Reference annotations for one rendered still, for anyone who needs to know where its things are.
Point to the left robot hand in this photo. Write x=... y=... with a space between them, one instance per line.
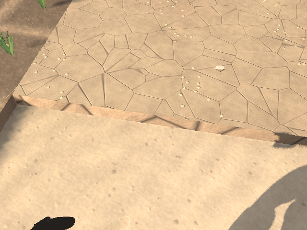
x=58 y=223

